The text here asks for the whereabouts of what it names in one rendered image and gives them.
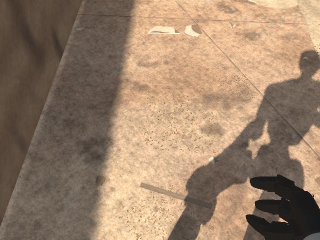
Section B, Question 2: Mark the robot right hand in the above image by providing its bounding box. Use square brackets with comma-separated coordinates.
[246, 174, 320, 240]

